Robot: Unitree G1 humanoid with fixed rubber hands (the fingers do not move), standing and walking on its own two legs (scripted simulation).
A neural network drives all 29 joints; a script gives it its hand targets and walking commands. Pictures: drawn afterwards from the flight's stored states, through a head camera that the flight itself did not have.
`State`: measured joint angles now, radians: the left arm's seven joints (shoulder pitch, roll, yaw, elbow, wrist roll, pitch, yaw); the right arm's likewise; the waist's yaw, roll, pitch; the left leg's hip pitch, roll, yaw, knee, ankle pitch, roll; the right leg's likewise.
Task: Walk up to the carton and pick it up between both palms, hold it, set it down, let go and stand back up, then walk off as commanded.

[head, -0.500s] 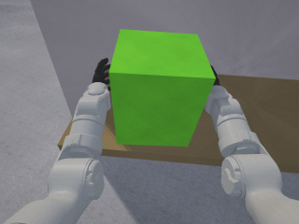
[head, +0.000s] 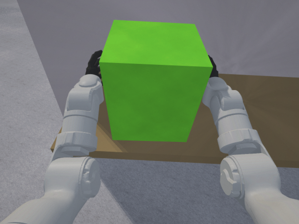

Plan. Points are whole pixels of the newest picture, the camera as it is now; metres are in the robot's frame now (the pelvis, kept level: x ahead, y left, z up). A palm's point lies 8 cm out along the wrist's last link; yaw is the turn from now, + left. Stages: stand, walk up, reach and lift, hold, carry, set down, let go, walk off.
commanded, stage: reach and lift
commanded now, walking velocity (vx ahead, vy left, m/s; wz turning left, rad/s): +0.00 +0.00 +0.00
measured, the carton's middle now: (152, 84) +0.42 +0.01 +0.20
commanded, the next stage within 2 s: hold in 0.98 s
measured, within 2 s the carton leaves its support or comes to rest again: neither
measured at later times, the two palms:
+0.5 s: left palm (93, 73) +0.41 +0.16 +0.24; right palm (212, 78) +0.41 -0.14 +0.24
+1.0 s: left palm (91, 68) +0.39 +0.16 +0.26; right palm (216, 73) +0.40 -0.14 +0.26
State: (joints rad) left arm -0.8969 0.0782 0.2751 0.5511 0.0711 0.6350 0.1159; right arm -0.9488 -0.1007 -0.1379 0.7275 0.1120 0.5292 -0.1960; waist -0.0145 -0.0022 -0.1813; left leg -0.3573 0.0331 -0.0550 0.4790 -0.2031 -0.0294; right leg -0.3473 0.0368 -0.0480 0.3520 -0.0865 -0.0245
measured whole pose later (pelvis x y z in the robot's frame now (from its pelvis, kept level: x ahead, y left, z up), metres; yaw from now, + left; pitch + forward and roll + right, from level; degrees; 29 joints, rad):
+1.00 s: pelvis +0.00 +0.00 +0.00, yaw +0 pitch +4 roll -1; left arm -0.95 0.10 0.28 0.45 0.08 0.79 0.10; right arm -0.98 -0.11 -0.14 0.62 0.19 0.66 -0.25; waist -0.03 0.00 -0.21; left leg -0.36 0.03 -0.06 0.48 -0.20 -0.03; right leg -0.35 0.04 -0.05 0.35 -0.08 -0.02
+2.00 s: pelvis -0.01 +0.00 +0.00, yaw +0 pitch +4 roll -1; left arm -0.96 0.10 0.28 0.40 0.09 0.87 0.09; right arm -1.00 -0.12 -0.14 0.59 0.21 0.73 -0.25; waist -0.03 0.00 -0.23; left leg -0.36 0.03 -0.06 0.48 -0.19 -0.03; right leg -0.35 0.04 -0.05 0.35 -0.08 -0.03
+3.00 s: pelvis -0.01 +0.00 +0.00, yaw +0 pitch +4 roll -1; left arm -0.96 0.10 0.28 0.40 0.09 0.88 0.10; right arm -1.00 -0.13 -0.12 0.59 0.22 0.73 -0.25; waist -0.04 0.00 -0.23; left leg -0.36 0.03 -0.06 0.48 -0.19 -0.03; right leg -0.35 0.04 -0.05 0.35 -0.08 -0.03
